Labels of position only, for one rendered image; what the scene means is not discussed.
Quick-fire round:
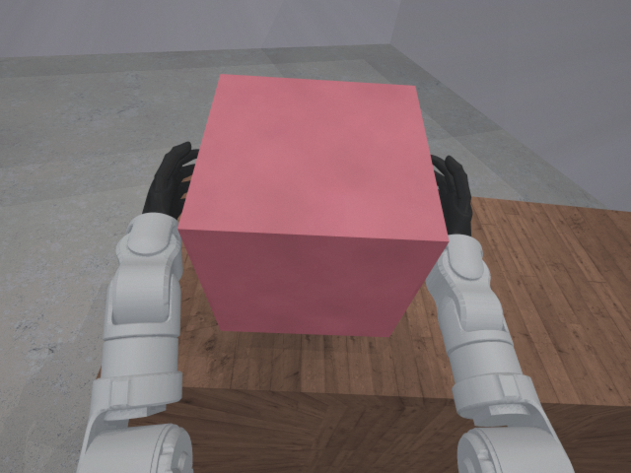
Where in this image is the pedestal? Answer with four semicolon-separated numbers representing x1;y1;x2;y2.
96;175;631;473

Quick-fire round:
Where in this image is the carton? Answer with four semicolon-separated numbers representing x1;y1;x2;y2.
177;74;449;337

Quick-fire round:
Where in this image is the robot right hand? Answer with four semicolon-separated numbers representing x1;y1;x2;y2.
431;155;472;237

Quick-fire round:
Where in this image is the robot right upper arm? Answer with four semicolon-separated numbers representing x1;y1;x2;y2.
457;427;573;473

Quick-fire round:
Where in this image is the right robot forearm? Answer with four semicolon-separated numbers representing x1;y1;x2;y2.
426;235;575;473

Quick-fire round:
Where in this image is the robot left hand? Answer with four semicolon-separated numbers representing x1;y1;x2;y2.
142;142;199;219

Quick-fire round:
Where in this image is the robot left upper arm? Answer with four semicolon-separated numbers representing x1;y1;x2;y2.
79;424;193;473

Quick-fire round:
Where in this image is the left robot forearm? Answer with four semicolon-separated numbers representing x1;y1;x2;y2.
76;213;183;473

